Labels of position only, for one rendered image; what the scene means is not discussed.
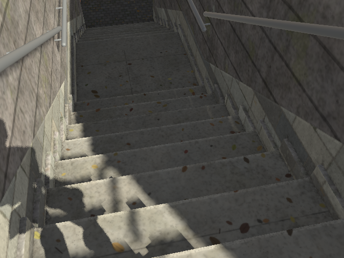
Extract stairs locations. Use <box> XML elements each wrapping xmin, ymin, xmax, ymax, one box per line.
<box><xmin>77</xmin><ymin>21</ymin><xmax>174</xmax><ymax>42</ymax></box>
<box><xmin>33</xmin><ymin>85</ymin><xmax>344</xmax><ymax>258</ymax></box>

